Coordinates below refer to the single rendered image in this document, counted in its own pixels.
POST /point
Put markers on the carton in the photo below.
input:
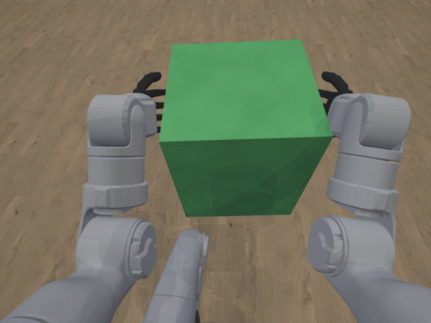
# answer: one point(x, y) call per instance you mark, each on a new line
point(243, 126)

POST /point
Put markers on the left robot upper arm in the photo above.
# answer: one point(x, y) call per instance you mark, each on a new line
point(112, 254)

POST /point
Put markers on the left robot thigh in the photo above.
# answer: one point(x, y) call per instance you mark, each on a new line
point(174, 298)

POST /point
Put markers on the left robot forearm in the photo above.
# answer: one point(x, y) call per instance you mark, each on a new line
point(117, 126)

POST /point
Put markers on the right robot forearm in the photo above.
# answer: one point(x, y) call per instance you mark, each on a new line
point(372, 130)

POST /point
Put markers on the right robot upper arm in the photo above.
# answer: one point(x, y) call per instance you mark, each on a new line
point(357, 257)

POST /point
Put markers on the robot right hand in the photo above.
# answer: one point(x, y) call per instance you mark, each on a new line
point(340, 85)

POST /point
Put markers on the robot left hand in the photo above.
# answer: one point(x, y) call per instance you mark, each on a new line
point(146, 81)

